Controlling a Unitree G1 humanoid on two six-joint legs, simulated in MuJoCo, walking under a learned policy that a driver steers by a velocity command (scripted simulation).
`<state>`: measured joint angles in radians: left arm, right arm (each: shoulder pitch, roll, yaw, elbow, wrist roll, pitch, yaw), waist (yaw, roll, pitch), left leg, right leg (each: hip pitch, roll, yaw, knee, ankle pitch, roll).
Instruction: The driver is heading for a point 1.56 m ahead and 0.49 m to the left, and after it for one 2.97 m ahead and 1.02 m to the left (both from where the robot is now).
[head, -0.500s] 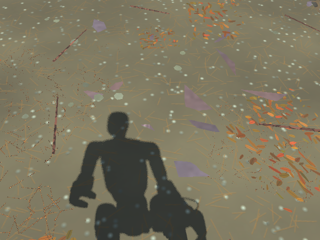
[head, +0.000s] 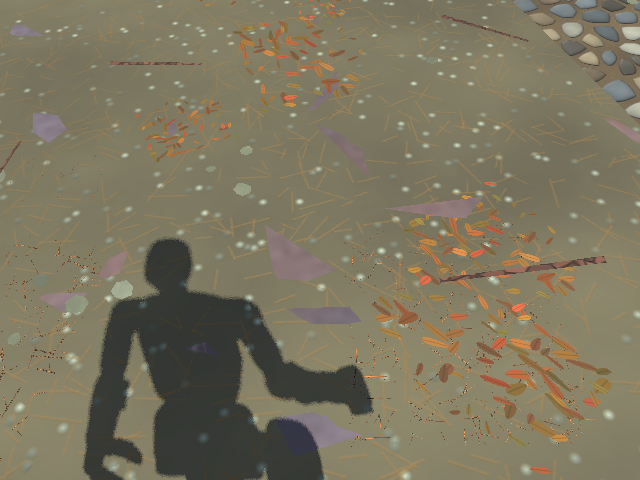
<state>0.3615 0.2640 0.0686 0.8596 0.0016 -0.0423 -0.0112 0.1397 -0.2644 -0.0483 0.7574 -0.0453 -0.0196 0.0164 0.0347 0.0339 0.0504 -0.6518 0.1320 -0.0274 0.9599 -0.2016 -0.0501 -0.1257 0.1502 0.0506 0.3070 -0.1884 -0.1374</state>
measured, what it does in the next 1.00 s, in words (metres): walks ahead: left foot, then right foot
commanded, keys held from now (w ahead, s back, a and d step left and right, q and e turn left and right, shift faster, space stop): e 0.20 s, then q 0.28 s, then w+q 0.52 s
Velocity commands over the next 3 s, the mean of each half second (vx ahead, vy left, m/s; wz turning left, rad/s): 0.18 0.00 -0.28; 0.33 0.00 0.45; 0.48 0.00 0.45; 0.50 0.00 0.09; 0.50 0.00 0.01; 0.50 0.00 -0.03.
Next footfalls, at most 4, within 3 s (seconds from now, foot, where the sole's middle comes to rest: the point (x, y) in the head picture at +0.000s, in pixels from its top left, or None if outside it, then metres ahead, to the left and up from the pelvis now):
0.24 left None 0.29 0.10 -0.78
0.62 right None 0.19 -0.07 -0.78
1.10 left None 0.41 0.22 -0.78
1.62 right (273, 340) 0.78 0.20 -0.78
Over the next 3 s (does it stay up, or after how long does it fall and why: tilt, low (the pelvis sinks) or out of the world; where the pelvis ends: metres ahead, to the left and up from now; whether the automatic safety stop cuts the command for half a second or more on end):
stays up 1.27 0.51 0.00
